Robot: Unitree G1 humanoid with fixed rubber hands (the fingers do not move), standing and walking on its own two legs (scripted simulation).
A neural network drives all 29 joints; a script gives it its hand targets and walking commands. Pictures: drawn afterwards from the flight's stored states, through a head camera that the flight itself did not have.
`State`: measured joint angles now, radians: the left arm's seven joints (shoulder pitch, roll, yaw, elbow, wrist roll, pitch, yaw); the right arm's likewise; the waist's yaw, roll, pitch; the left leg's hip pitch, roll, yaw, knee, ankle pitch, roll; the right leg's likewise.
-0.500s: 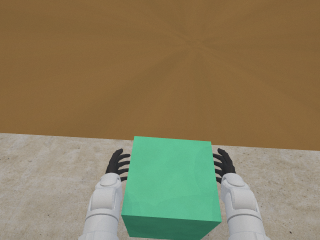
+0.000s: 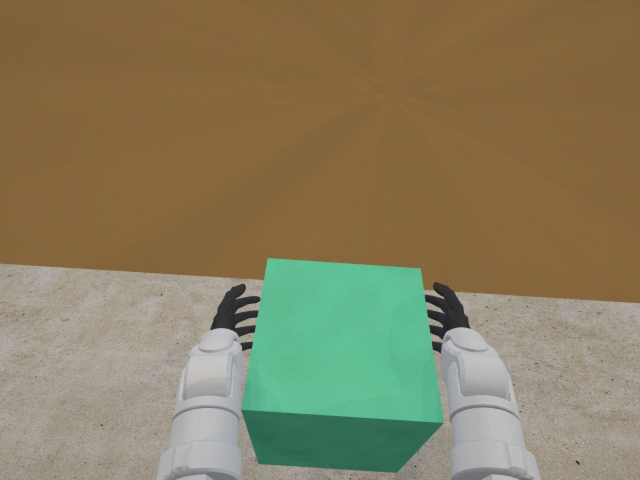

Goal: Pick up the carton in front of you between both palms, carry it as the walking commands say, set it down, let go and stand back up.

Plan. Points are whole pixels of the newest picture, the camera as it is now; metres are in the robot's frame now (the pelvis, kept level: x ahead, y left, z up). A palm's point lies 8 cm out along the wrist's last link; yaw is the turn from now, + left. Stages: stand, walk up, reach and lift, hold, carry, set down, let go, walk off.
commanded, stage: reach and lift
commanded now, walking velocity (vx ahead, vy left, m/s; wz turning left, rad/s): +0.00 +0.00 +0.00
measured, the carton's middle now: (335, 371) +0.30 +0.00 -0.05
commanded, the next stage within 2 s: hold in 0.58 s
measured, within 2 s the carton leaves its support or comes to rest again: neither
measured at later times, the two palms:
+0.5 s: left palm (224, 331) +0.31 +0.15 +0.04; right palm (455, 332) +0.31 -0.15 +0.04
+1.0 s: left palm (221, 335) +0.29 +0.15 +0.05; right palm (462, 336) +0.29 -0.15 +0.06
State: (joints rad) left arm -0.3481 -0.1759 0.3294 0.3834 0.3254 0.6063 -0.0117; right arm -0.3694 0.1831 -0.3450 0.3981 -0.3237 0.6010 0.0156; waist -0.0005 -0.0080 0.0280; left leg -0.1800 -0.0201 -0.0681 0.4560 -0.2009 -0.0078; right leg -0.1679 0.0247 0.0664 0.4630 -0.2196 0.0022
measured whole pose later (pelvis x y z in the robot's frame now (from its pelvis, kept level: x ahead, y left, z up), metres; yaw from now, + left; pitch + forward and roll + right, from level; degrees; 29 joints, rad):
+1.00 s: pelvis +0.00 +0.00 +0.00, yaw +0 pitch -8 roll +0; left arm -0.29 -0.16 0.24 0.25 0.30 0.76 -0.01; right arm -0.31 0.16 -0.25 0.26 -0.30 0.75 0.01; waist 0.00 -0.01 0.03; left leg -0.06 -0.02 -0.07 0.38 -0.18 -0.01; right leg -0.05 0.02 0.07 0.39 -0.19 0.00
